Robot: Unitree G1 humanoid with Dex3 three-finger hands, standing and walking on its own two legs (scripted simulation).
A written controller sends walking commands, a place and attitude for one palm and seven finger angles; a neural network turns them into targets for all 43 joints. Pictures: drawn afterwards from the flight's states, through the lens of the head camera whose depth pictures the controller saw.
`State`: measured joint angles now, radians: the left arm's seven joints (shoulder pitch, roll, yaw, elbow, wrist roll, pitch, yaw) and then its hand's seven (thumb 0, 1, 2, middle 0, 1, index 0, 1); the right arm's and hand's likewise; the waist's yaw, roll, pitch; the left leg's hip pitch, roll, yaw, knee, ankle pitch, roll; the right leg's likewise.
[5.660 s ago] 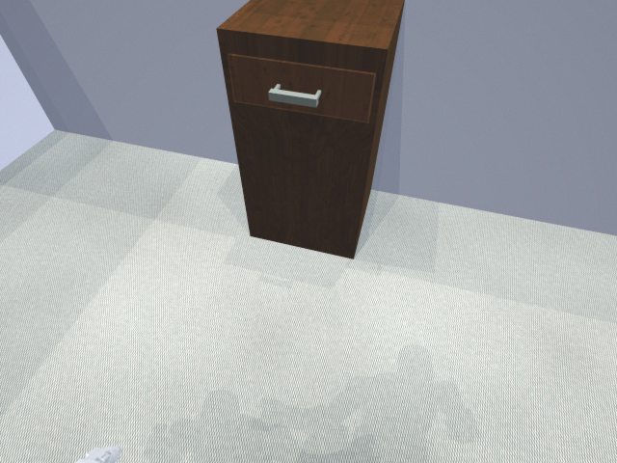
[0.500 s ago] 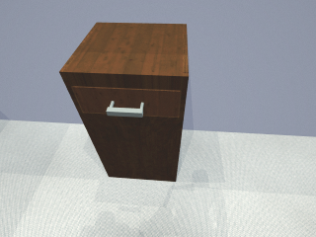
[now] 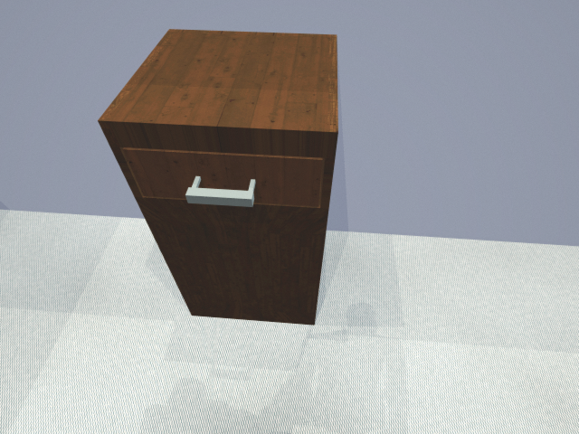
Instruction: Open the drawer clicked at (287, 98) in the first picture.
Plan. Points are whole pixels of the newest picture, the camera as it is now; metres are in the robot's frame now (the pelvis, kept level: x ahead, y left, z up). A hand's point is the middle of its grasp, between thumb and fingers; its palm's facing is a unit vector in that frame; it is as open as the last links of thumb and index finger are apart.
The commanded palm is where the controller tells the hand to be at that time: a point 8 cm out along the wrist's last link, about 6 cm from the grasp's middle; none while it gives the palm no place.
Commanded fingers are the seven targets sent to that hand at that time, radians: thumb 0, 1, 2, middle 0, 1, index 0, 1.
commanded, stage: look again from close up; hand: left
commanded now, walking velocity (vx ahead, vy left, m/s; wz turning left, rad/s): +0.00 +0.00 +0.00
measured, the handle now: (222, 189) +0.59 +0.18 -0.05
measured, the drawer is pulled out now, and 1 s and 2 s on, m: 0.00 0.00 0.00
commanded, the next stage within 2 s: come to a stop and stand still in 0.48 s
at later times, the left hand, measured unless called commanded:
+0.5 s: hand out of the picture +0.03 +0.20 -0.18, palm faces +0.03 -0.98 -0.21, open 7.4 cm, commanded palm none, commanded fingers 0.00 0.90 0.90 -0.20 -0.30 -0.20 -0.30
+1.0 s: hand out of the picture +0.04 +0.21 -0.18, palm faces +0.01 -0.98 -0.22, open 7.4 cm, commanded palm none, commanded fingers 0.00 0.90 0.90 -0.20 -0.30 -0.20 -0.30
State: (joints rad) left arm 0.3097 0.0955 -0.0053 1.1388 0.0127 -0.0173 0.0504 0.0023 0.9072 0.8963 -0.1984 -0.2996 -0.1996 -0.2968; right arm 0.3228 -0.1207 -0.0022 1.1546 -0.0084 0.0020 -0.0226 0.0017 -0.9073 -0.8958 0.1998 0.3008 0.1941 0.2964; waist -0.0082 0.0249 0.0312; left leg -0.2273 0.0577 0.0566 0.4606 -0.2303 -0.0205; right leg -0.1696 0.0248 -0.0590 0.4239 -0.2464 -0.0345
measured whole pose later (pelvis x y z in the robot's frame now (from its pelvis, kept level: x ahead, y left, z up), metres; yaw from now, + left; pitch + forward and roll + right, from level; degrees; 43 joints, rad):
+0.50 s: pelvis +0.02 +0.02 +0.00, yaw +0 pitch -1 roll +1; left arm 0.28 0.16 0.00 1.08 0.01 -0.01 0.04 0.00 0.91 0.90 -0.20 -0.30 -0.20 -0.30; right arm 0.28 -0.16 0.02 1.10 -0.01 -0.02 -0.02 0.01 -0.92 -0.90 0.20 0.30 0.19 0.30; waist 0.00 0.01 0.03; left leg -0.21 0.01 0.06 0.49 -0.27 0.01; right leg -0.17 -0.02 -0.04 0.50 -0.32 0.00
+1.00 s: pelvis +0.03 +0.03 -0.01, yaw +0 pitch -1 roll +0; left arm 0.27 0.16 -0.01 1.06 0.01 0.00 0.04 0.00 0.91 0.90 -0.20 -0.30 -0.20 -0.30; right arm 0.27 -0.18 0.01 1.05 -0.01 -0.01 -0.02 0.01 -0.93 -0.90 0.20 0.30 0.19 0.30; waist 0.00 0.01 0.04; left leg -0.22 0.00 0.06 0.55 -0.32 0.02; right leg -0.18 -0.03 -0.04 0.54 -0.35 0.01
